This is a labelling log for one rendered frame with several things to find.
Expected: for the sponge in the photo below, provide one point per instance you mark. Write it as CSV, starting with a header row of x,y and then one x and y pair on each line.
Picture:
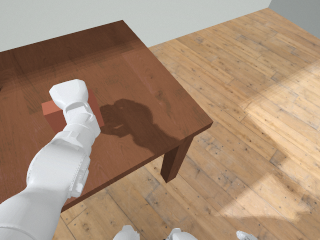
x,y
56,119

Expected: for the table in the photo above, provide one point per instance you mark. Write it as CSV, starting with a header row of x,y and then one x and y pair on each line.
x,y
145,110

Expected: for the robot left shin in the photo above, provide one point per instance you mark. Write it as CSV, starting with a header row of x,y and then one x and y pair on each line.
x,y
127,227

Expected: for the left robot upper arm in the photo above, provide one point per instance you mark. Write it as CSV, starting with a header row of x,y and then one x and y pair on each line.
x,y
33,214

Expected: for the right robot hand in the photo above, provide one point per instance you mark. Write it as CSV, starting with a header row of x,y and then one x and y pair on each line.
x,y
245,236

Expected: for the left robot forearm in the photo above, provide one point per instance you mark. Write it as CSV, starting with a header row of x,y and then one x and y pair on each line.
x,y
79,134

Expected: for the left robot hand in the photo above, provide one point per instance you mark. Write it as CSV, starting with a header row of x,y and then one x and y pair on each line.
x,y
68,91

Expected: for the robot left thigh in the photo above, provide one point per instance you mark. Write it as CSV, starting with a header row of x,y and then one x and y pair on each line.
x,y
127,235

